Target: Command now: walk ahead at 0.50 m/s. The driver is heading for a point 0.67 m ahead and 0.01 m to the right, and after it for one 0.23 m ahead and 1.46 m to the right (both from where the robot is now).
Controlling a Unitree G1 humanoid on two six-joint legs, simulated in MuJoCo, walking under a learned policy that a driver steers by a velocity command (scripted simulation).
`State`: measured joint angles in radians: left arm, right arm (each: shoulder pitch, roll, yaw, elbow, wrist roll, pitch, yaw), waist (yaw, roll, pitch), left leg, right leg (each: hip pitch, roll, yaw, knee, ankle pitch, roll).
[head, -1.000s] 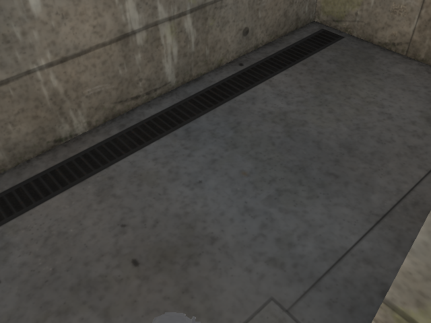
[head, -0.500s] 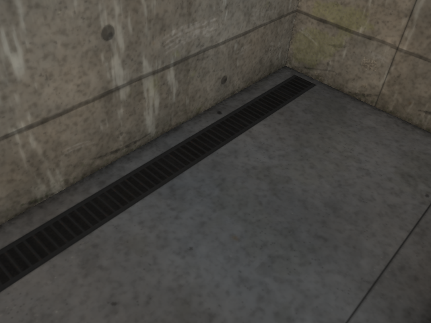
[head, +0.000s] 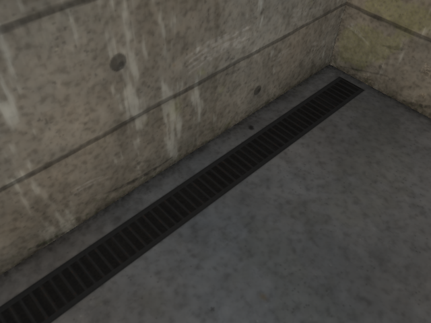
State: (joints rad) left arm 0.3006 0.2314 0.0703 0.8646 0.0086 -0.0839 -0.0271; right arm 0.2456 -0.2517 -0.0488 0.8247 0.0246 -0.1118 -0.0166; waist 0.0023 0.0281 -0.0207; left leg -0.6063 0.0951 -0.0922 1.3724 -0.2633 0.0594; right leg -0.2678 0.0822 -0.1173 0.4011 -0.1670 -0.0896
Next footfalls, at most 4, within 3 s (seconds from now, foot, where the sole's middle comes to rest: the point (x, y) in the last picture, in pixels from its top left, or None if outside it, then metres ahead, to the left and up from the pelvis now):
0.32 left None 0.39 0.18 -0.77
0.90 right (238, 271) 0.69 -0.06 -0.77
1.48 left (172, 271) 0.69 0.16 -0.77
1.86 right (258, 302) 0.59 -0.12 -0.77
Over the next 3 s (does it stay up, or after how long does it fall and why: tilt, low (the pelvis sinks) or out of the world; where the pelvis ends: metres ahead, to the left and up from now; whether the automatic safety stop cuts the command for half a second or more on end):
stays up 0.62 -0.22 0.01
